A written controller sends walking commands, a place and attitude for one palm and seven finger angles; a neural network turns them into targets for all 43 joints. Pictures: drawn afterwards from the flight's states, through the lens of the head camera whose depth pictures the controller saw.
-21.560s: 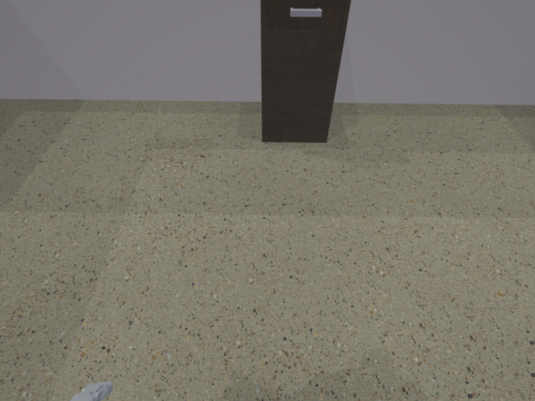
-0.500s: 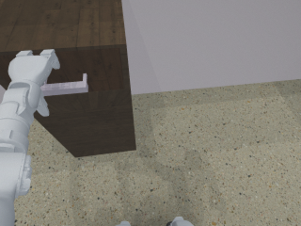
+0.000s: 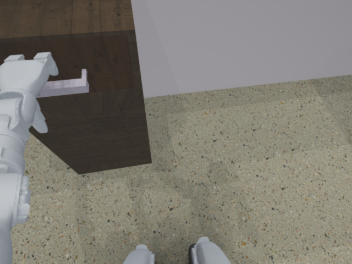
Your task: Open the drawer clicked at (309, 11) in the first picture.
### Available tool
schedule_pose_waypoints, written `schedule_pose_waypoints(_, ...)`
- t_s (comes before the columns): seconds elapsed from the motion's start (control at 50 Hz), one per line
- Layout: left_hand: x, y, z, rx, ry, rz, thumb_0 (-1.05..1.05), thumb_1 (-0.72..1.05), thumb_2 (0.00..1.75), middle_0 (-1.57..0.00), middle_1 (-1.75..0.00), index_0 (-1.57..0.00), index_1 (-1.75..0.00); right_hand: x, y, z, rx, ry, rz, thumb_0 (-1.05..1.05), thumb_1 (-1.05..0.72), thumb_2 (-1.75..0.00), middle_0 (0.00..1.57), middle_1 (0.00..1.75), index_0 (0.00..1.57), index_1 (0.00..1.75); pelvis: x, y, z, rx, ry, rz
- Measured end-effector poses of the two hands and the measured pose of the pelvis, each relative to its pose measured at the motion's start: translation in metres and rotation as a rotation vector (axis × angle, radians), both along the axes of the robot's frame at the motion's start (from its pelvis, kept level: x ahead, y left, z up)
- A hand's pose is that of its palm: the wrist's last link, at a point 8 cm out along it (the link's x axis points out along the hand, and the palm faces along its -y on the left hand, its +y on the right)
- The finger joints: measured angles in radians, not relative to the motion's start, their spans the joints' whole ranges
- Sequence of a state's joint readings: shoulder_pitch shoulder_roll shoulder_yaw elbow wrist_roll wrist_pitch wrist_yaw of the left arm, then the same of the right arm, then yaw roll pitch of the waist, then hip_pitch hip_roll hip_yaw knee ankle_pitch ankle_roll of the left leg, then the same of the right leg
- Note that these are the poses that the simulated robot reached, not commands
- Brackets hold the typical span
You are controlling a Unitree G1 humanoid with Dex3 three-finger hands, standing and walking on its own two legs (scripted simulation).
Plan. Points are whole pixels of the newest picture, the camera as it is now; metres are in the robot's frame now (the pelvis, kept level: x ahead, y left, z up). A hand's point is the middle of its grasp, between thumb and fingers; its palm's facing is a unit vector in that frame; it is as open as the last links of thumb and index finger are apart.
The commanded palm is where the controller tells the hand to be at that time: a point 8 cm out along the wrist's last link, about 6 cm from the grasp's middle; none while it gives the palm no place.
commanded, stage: lower the fingers behind the handle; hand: left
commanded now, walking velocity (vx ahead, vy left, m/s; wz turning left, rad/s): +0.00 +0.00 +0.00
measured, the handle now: (58, 81) +0.54 +0.27 +0.03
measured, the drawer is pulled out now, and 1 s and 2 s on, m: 0.00 0.00 0.00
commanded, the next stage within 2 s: lift the fingers back up to retry in 0.80 s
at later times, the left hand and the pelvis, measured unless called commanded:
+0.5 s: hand (40, 94) +0.49 +0.30 +0.04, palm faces -0.04 +0.02 -1.00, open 13.8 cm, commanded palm +0.49 +0.28 +0.06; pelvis -0.01 +0.00 -0.01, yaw +0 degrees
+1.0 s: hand (40, 95) +0.49 +0.29 +0.04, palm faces -0.07 +0.03 -1.00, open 13.9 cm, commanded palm +0.50 +0.28 +0.08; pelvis -0.04 -0.01 -0.03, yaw +1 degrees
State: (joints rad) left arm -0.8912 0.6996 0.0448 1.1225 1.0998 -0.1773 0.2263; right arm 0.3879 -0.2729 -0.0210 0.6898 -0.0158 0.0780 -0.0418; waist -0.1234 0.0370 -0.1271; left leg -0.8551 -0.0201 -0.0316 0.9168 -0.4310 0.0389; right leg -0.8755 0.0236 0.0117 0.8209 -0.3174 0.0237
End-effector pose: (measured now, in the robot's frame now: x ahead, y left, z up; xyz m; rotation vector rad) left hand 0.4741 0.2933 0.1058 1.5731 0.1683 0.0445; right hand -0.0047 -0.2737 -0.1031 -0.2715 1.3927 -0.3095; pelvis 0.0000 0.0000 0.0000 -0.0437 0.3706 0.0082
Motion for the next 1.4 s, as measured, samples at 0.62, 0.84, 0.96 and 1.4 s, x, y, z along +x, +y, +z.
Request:
schedule_pose_waypoints(0.62, 0.002, -0.003, -0.009, 0.028, -0.045, 0.042, 0.00, -0.49, 0.30, -0.32, -1.29, -0.30, -1.27, 0.009, -0.005, -0.019, 0.001, -0.043, 0.042, 0.00, -0.91, -0.90, 0.20, 0.30, 0.21, 0.30, -0.018, -0.005, -0.019, -0.003, 0.042, 0.012)
schedule_pose_waypoints(0.84, 0.002, -0.005, -0.009, 0.034, -0.036, 0.063, 0.00, -0.49, 0.30, -0.31, -1.26, -0.29, -1.28, -0.020, -0.004, -0.023, -0.003, -0.015, 0.022, 0.00, -0.91, -0.90, 0.20, 0.30, 0.21, 0.30, -0.030, -0.008, -0.025, -0.003, 0.049, 0.016)
schedule_pose_waypoints(0.96, 0.002, -0.006, -0.008, 0.033, -0.019, 0.066, 0.00, -0.49, 0.30, -0.30, -1.25, -0.28, -1.27, -0.035, -0.003, -0.024, -0.005, -0.002, 0.006, 0.00, -0.91, -0.90, 0.20, 0.30, 0.21, 0.30, -0.035, -0.008, -0.027, -0.003, 0.049, 0.013)
schedule_pose_waypoints(1.4, 0.005, 0.002, 0.003, -0.016, 0.025, -0.002, 0.00, -0.49, 0.30, -0.35, -1.21, -0.37, -1.21, -0.012, 0.003, 0.004, -0.013, 0.010, -0.001, 0.00, -0.90, -0.90, 0.20, 0.30, 0.21, 0.30, -0.001, 0.001, 0.001, -0.013, 0.008, 0.015)
